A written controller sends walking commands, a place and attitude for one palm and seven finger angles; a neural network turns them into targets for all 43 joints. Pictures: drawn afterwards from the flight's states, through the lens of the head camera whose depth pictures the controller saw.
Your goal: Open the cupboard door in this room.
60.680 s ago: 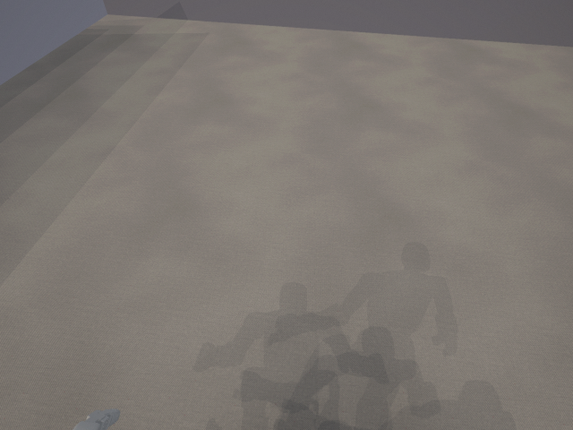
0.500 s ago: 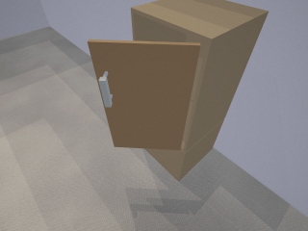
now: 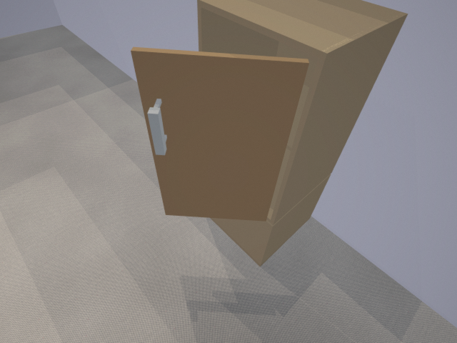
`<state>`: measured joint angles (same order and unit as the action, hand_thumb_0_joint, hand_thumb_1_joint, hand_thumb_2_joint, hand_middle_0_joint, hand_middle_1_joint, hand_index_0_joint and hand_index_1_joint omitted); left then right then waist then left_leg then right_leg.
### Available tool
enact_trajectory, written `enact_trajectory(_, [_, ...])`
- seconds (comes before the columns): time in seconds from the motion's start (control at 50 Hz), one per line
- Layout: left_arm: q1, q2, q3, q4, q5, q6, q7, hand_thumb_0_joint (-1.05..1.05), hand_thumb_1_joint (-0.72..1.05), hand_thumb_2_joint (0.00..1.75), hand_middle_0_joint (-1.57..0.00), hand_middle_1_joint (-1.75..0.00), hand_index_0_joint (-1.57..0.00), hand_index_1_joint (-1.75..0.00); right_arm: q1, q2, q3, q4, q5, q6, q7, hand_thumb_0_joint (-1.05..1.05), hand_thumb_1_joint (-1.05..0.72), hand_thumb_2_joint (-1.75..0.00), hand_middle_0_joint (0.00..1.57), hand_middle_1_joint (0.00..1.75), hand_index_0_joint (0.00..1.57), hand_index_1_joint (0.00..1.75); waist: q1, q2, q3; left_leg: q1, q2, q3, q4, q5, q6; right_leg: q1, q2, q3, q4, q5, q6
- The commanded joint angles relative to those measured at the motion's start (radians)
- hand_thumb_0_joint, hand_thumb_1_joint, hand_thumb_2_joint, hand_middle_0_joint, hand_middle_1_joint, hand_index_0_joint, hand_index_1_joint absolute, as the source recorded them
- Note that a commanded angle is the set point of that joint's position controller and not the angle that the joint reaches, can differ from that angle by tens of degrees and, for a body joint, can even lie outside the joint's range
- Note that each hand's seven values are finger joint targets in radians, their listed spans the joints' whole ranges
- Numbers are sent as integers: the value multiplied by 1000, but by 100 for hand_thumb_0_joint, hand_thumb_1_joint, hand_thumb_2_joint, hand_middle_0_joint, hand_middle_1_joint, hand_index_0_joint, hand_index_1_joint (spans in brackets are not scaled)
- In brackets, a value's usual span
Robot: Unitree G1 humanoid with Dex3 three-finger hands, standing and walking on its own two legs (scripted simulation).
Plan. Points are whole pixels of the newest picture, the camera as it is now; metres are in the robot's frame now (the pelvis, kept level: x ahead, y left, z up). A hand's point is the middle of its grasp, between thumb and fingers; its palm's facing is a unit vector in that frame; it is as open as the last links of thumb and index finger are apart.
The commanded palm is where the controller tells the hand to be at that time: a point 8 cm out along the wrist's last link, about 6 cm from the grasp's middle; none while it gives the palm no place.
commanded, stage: come to a stop and stand still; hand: left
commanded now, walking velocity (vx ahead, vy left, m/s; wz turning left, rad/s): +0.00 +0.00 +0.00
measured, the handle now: (159, 127) +0.57 +0.20 +0.05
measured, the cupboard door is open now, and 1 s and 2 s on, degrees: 44 44 44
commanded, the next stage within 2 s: look again from close up in 1.14 s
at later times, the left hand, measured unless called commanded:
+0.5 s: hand out of the picture +0.07 +0.20 -0.16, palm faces +0.00 -0.97 -0.23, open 7.3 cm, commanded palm none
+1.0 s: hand out of the picture +0.05 +0.16 -0.16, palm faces +0.01 -0.98 -0.21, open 7.3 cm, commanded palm none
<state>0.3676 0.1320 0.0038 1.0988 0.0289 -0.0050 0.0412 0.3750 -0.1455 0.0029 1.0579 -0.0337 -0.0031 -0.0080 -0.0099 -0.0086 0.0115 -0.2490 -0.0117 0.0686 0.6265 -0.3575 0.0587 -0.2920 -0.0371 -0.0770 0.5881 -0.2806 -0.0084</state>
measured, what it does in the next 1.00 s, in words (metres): stands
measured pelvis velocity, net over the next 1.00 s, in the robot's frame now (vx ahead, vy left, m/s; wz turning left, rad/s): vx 0.04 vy -0.02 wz -0.01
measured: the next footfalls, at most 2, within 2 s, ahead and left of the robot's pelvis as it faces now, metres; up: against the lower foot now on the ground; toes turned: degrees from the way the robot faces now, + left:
none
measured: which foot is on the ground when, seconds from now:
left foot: down 0.00-1.00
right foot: down 0.00-1.00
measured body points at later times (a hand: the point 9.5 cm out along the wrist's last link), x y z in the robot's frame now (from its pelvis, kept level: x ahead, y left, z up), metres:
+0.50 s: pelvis +0.04 +0.02 +0.01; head +0.06 +0.01 +0.46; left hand +0.07 +0.25 -0.14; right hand +0.04 -0.20 -0.16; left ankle -0.01 +0.08 -0.73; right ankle +0.03 -0.13 -0.73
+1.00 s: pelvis +0.04 -0.02 +0.01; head +0.06 -0.02 +0.46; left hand +0.05 +0.21 -0.15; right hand +0.06 -0.24 -0.15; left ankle -0.01 +0.08 -0.73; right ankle +0.03 -0.13 -0.73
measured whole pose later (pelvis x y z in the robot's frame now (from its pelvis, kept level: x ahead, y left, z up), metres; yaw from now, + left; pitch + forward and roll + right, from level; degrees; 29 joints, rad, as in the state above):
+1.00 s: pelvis +0.04 -0.02 +0.01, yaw +0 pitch -1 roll +0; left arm 0.26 0.16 0.00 1.09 0.02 -0.01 0.04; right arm 0.23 -0.17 0.01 1.12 -0.02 -0.02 -0.03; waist 0.00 0.00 0.06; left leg -0.08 -0.02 0.07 0.42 -0.32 0.03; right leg -0.17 -0.02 -0.05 0.48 -0.28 0.00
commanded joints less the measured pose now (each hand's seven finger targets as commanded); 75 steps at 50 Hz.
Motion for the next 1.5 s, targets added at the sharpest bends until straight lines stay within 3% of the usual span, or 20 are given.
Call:
enact_trajectory(0.0, [9, 69, 6, -63, -4, -24, 3, 0, 90, 90, -20, -30, -20, -30, 17, -99, -5, -60, 14, -37, -18, 0, -90, -90, 20, 30, 20, 30, 22, 250, 96, -130, 194, -283, -342, 176, 33, 31, 1, 3, -12, -71, -28])
enact_trajectory(0.06, [20, 55, 1, -35, -16, -33, -4, 0, 90, 90, -20, -30, -20, -30, 22, -98, 1, -54, 19, -48, -29, 0, -90, -90, 20, 30, 20, 30, 24, 44, 33, -42, 146, -190, -249, 406, 14, 106, -27, 49, -70, 103, -37])
enact_trajectory(0.18, [-16, 74, 4, -44, -20, -19, 5, 0, 90, 90, -20, -30, -20, -30, 26, -114, -1, -19, 19, -44, -34, 0, -90, -90, 20, 30, 20, 30, 12, -7, 70, 16, 127, -162, -272, 461, -19, 104, -46, 62, -74, 144, -27])
enact_trajectory(0.32, [-39, 96, 15, -60, -19, -11, 11, 0, 90, 90, -20, -30, -20, -30, 1, -117, -4, -1, 16, -41, -36, 0, -90, -90, 20, 30, 20, 30, 15, 33, 45, 80, 117, -141, -263, 577, -27, 119, -52, 69, -60, 185, -24])
enact_trajectory(0.62, [-56, 127, 18, -66, -16, -11, 10, 0, 90, 90, -20, -30, -20, -30, -57, -125, -10, 18, 20, -32, -34, 0, -90, -90, 20, 30, 20, 30, 10, 4, 26, 111, 105, -103, -246, 471, -14, 159, -80, 101, -92, 350, -30])
enact_trajectory(0.74, [-59, 134, 16, -60, -16, -14, 7, 0, 90, 90, -20, -30, -20, -30, -77, -122, -9, 30, 21, -29, -31, 0, -90, -90, 20, 30, 20, 30, 11, -1, 37, 103, 105, -100, -262, 358, -14, 154, -88, 115, -128, 325, -34])
enact_trajectory(0.92, [-60, 140, 12, -52, -17, -21, 5, 0, 90, 90, -20, -30, -20, -30, -92, -116, -9, 47, 22, -27, -28, 0, -90, -90, 20, 30, 20, 30, 11, -1, 48, 97, 108, -98, -275, 289, -18, 150, -92, 130, -169, 312, -38])
enact_trajectory(1.08, [-58, 143, 12, -45, -18, -26, 3, 0, 90, 90, -20, -30, -20, -30, -84, -116, -7, 56, 23, -31, -28, 0, -90, -90, 20, 30, 20, 30, 12, 2, 21, 100, 114, -99, -282, 295, -24, 175, -94, 127, -182, 326, -40])
enact_trajectory(1.32, [-56, 143, 12, -42, -18, -26, 2, 0, 90, 90, -20, -30, -20, -30, -80, -107, -6, 69, 24, -28, -27, 0, -90, -90, 20, 30, 20, 30, 18, -3, 59, 67, 111, -99, -295, 239, -28, 164, -93, 129, -212, 265, -41])
enact_trajectory(1.48, [-53, 145, 12, -41, -20, -29, 0, 0, 90, 90, -20, -30, -20, -30, -74, -108, -7, 70, 23, -30, -26, 0, -90, -90, 20, 30, 20, 30, 16, -1, 37, 77, 113, -99, -295, 250, -31, 170, -94, 130, -216, 271, -42])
